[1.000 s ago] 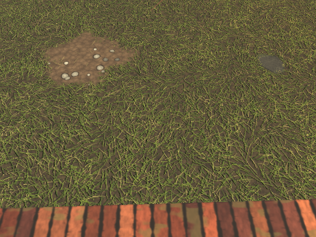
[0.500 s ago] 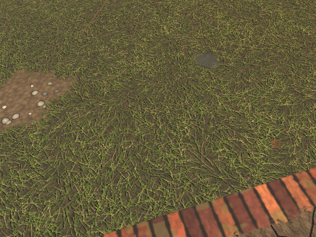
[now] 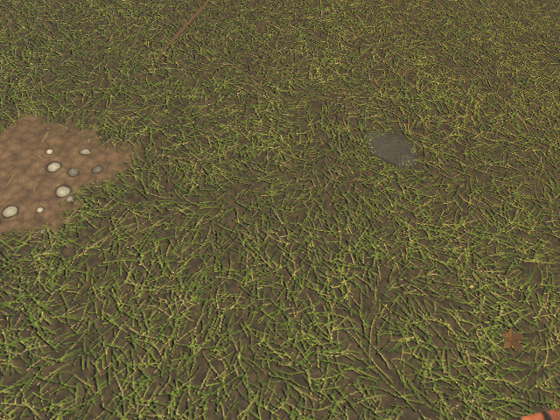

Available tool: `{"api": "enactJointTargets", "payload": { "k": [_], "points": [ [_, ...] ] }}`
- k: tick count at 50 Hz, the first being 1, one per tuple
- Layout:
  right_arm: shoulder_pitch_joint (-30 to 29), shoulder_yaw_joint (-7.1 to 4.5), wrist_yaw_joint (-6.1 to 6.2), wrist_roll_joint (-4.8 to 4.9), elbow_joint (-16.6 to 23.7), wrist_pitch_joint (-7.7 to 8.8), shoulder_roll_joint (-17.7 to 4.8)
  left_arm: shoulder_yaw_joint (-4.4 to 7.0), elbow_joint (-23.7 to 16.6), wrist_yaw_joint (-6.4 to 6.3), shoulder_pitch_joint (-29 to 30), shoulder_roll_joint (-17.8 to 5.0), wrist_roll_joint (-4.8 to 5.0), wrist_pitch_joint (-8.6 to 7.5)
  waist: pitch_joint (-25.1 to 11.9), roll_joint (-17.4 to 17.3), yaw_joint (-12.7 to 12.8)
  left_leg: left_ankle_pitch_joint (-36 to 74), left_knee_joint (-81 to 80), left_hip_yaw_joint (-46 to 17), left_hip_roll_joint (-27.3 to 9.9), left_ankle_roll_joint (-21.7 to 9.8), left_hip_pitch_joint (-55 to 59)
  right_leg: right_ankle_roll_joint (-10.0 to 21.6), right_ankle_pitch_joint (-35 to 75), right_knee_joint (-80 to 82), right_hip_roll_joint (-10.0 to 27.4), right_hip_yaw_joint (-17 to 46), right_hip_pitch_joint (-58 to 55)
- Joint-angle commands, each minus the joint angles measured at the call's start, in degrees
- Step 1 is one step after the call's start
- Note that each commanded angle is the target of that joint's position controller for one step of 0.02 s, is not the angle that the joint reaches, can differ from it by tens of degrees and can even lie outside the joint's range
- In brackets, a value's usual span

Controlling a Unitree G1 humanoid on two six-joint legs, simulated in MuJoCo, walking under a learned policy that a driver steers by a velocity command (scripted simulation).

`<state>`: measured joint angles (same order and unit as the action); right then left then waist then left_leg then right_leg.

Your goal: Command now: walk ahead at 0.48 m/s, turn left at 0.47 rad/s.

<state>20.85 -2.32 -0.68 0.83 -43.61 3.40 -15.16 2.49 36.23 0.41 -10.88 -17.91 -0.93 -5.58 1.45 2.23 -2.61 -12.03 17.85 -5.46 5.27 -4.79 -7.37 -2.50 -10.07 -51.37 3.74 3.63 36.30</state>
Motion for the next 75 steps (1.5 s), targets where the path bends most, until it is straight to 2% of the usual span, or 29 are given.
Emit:
{"api": "enactJointTargets", "payload": {
  "k": [1,6,10,11,12,13,14,15,17,21,27,33,36,37,38,39,40,42,45,52,57,61,62,63,64,65,66,68,75],
  "points": [
    [-1.37,-3.01,1.33,0.51,3.1,0.61,-11.12,0.28,-5.37,-0.02,7.14,-2.06,0.03,-1.08,0.97,-6.71,-0.3,16.83,-5.76,-9.2,-10.61,-7.9,-3.47,-1.45,10.22,12.08,-2.49,-1.6,-1.19],
    [3.35,-3.23,2.05,1.26,0.76,-0.22,-11.19,0.92,-6.63,1.07,13.75,-3.45,1.31,-2.0,0.6,-7.62,-1.68,12.95,-2.77,-13.94,-12.18,-5.91,-1.57,-0.15,16.33,23.06,-5.15,0.34,-9.13],
    [-0.77,-3.48,1.95,0.59,2.31,-0.93,-10.45,3.23,-3.52,0.81,2.73,-7.6,1.22,-2.67,-4.53,-8.65,5.31,26.54,10.75,-15.64,-11.56,-2.86,1.64,4.59,8.78,24.74,-4.74,0.16,-22.54],
    [-1.24,-2.67,1.49,-0.08,3.49,-1.07,-8.52,3.93,-2.55,0.34,-5.35,-9.34,0.61,-2.67,-12.22,-6.21,9.19,22.27,23.53,-13.95,-8.44,-1.3,-2.86,7.86,7.44,24.17,0.64,3.94,-36.29],
    [7.46,-1.18,1.3,0.13,3.66,-0.79,-3.25,5.0,-1.97,0.05,-10.75,-13.83,0.02,-2.05,-21.6,7.53,6.91,-1.53,43.5,-7.7,-0.69,2.37,-19.94,16.05,0.66,23.8,14.45,23.32,-57.15],
    [10.43,-0.53,1.22,1.28,4.11,-0.46,-4.2,4.43,-1.04,0.59,-11.69,-11.0,1.02,-1.49,-24.43,18.28,5.8,-21.78,54.64,-5.32,-0.69,3.31,-31.43,19.45,-10.75,31.34,20.63,41.53,-60.38],
    [5.38,-2.04,1.34,2.11,3.87,-0.63,-9.73,3.38,-1.75,0.39,-8.85,-6.33,1.36,-1.21,-15.43,8.61,6.97,-16.99,58.23,-6.01,-4.74,3.28,-35.02,17.24,-16.21,33.46,18.7,35.98,-52.7],
    [0.03,-2.49,1.46,1.7,5.03,-1.03,-11.22,2.86,-1.78,0.3,-5.8,-4.83,1.29,-0.81,-8.55,2.75,6.83,-12.04,57.57,-3.59,-6.99,3.34,-34.63,15.44,-11.41,34.29,16.5,27.28,-44.28],
    [-3.62,-2.82,1.14,0.46,6.6,-1.69,-9.66,2.27,-0.5,0.5,-2.13,-3.18,0.62,-0.93,-1.56,1.41,4.15,-7.84,52.4,-2.96,-10.65,3.45,-31.49,14.5,-1.54,37.77,12.73,16.91,-32.26],
    [-6.17,-1.75,0.51,0.51,8.41,-2.74,-5.1,3.22,2.26,0.57,-1.01,-5.04,1.13,-1.85,1.52,2.42,2.92,-4.49,42.45,-0.5,-12.57,4.32,-30.37,15.28,6.49,43.4,11.18,6.13,-27.07],
    [-13.28,-1.13,-1.34,0.5,9.23,-0.25,-4.36,3.6,5.57,0.29,-2.09,-7.18,1.71,-1.74,1.26,-0.33,5.18,20.22,21.14,1.17,-10.73,3.69,-25.86,12.09,12.33,41.87,7.1,-6.92,-28.8],
    [-21.01,-0.91,-2.76,-0.32,12.24,0.56,-5.14,4.27,9.84,-0.21,-7.92,-9.99,3.18,0.7,4.01,-0.54,6.29,15.3,8.63,1.82,-8.51,1.41,-24.14,10.47,18.18,35.02,10.74,-5.21,-37.55],
    [-5.48,-3.2,-2.0,-1.97,6.42,1.28,-10.11,3.38,10.64,-0.46,-7.47,-9.09,3.04,1.86,-6.19,-2.02,-1.93,25.91,2.84,5.02,-7.18,-2.02,-0.73,6.53,27.82,12.12,5.56,-6.56,-33.35],
    [0.46,-3.67,-1.15,-3.01,4.96,0.95,-13.66,1.62,9.52,-0.26,-8.33,-4.46,0.99,1.54,-13.71,-8.96,-3.19,57.88,12.64,-3.0,-17.66,-4.69,18.66,3.1,-4.88,-7.26,0.38,-7.08,-17.06],
    [0.29,-2.66,-0.63,-4.27,6.7,0.38,-13.61,-0.07,11.18,0.66,-18.82,-0.48,1.19,1.12,-24.96,-17.81,0.09,82.07,21.17,-15.91,-31.08,-13.32,36.77,-0.08,-34.86,-25.37,-5.51,0.4,-1.08],
    [1.99,-3.1,-1.14,-2.89,6.62,-0.77,-12.3,1.1,11.96,0.59,-18.19,-6.47,2.97,0.94,-30.51,-12.08,-3.61,70.89,16.89,-15.18,-31.24,-14.75,33.1,-0.04,-33.46,-26.42,-3.55,6.64,-1.19],
    [-1.27,-2.86,-1.27,-1.99,6.17,-1.31,-11.13,1.72,10.53,0.27,-12.59,-8.23,4.26,1.31,-23.4,-9.92,-2.65,56.94,12.71,-12.41,-28.21,-13.37,26.31,-0.22,-30.88,-25.5,-1.33,5.01,1.27],
    [-11.17,-1.25,-1.06,-1.29,6.25,-0.69,-6.25,2.15,10.85,-1.57,-9.06,-7.18,3.24,3.48,-10.9,-6.14,2.01,40.27,4.38,-5.92,-23.48,-9.93,7.62,-1.77,-19.51,-18.13,2.19,1.82,-1.77],
    [-16.58,-1.94,-0.82,-2.89,4.87,0.62,-7.47,2.1,11.24,-2.8,-13.5,-3.99,1.97,6.33,-6.76,-9.31,6.3,39.59,-1.55,2.23,-21.29,-9.62,-7.44,-3.95,-9.16,-14.77,1.67,0.08,-11.96],
    [-15.94,-2.71,2.56,-1.96,1.36,-1.3,-8.27,2.27,4.78,-1.7,-3.68,-2.58,1.53,6.86,-5.09,-7.43,3.43,28.08,-3.61,8.44,-22.36,-8.93,-0.72,-1.97,-1.5,1.01,2.82,-1.75,-8.6],
    [-14.75,-3.85,2.14,-0.55,0.2,-3.21,-10.75,2.82,0.89,-0.03,0.72,-3.02,1.69,8.39,-2.78,-7.08,1.89,19.76,-1.26,8.37,-25.35,-8.09,2.52,0.74,-8.07,7.16,1.72,-4.75,-8.71],
    [-14.29,-4.65,1.26,1.03,-0.54,-3.12,-12.03,3.19,0.07,0.71,0.38,-3.02,2.14,8.62,-2.08,-6.06,3.2,-1.63,2.02,8.87,-24.9,-4.47,1.63,4.91,-8.76,18.11,-0.83,-8.72,-15.47],
    [-13.99,-4.39,1.09,0.92,-0.92,-2.99,-10.75,3.92,1.37,0.36,-2.89,-4.29,2.19,8.29,-2.8,-4.68,4.5,-3.89,7.14,11.32,-22.68,-2.41,-1.93,6.48,-7.42,21.65,-2.77,-9.31,-22.19],
    [-14.83,-3.46,0.8,-0.2,-0.53,-2.61,-7.59,5.79,3.46,-0.44,-10.3,-8.74,2.74,7.87,-5.47,2.88,6.95,-2.5,22.18,16.56,-17.9,1.18,-10.34,10.19,-4.09,25.31,0.51,-1.57,-33.78],
    [-19.64,-2.2,0.58,-2.12,4.59,-1.52,-4.06,7.72,3.29,-0.96,-15.03,-17.2,2.85,6.8,-5.93,17.99,7.68,-21.31,43.68,18.36,-5.28,7.36,-34.76,22.15,-4.5,31.22,14.54,29.15,-46.23],
    [-23.59,-2.66,-0.05,-1.05,4.93,0.11,-6.54,6.27,2.45,-0.08,-16.03,-13.24,1.9,4.79,-7.91,10.15,10.36,-26.69,51.51,4.38,-4.16,6.98,-43.6,26.4,-6.91,36.59,17.75,37.41,-48.65],
    [-23.61,-3.18,-0.92,0.79,5.26,1.27,-8.49,5.29,2.15,0.0,-13.64,-10.39,1.58,3.37,-5.08,8.61,8.48,-22.0,51.69,1.84,-6.76,5.45,-45.58,24.24,-5.27,36.8,16.9,32.33,-47.48],
    [-22.11,-3.77,-1.13,-0.49,3.34,2.31,-10.13,4.23,1.19,-0.4,-8.31,-7.15,2.78,2.72,-2.07,2.37,5.19,-12.14,44.56,2.1,-9.74,4.62,-42.34,19.27,3.35,35.74,12.84,22.22,-42.3],
    [-25.88,-2.03,-1.44,-0.77,3.45,1.97,-4.61,4.6,0.45,-2.63,-9.6,-9.63,2.15,3.1,-0.48,2.66,5.25,8.16,19.77,4.16,-5.43,8.47,-27.58,15.02,10.24,38.02,5.17,10.64,-31.2]
  ]
}}
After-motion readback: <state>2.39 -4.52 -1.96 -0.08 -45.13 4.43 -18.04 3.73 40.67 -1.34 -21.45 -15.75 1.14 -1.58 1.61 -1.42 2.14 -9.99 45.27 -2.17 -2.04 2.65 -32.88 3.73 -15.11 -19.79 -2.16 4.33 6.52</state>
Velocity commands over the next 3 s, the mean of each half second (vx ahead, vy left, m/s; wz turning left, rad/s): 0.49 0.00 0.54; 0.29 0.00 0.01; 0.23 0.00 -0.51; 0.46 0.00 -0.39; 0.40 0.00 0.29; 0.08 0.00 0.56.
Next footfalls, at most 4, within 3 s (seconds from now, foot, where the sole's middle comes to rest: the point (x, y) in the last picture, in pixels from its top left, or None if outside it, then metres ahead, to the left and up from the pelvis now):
0.22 right None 0.32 -0.12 -0.79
0.72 left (173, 412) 0.51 0.22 -0.82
1.26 right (263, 374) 0.60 0.01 -0.82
1.70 left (186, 273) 0.89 0.22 -0.82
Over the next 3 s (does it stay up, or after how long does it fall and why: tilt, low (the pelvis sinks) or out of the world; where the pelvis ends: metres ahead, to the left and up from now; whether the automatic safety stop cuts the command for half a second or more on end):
stays up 1.20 0.01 -0.05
